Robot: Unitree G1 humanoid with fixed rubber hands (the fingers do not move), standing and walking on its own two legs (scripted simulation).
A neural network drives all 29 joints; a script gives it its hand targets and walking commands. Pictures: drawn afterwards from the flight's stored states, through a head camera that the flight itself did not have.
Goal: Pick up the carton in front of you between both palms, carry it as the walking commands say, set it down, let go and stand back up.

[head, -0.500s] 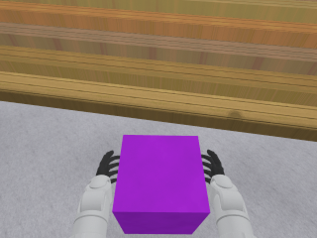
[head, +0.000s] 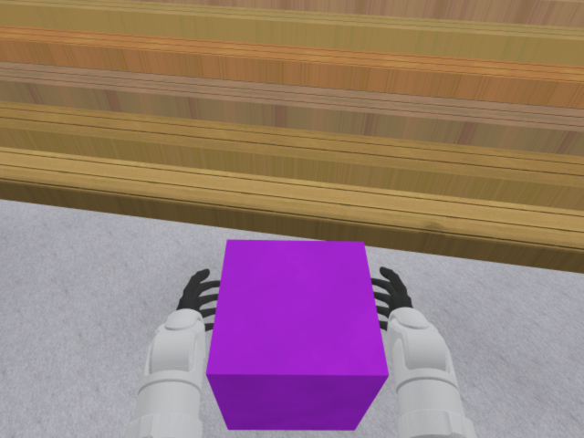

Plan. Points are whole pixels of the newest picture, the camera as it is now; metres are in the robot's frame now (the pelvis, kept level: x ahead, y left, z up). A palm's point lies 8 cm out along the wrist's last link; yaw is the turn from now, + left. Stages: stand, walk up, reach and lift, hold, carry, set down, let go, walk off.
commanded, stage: reach and lift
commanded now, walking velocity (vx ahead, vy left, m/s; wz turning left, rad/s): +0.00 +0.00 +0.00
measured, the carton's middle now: (293, 339) +0.31 +0.00 -0.05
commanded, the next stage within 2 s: hold in 0.60 s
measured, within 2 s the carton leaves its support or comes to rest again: neither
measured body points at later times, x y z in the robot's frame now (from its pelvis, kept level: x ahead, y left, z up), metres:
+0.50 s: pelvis +0.02 +0.00 +0.01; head -0.01 +0.00 +0.46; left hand +0.32 +0.15 +0.03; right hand +0.32 -0.15 +0.03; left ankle +0.03 +0.13 -0.74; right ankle +0.02 -0.13 -0.74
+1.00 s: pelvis +0.01 +0.00 +0.00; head -0.04 +0.00 +0.45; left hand +0.31 +0.15 +0.05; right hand +0.31 -0.15 +0.05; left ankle +0.03 +0.13 -0.74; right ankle +0.03 -0.13 -0.74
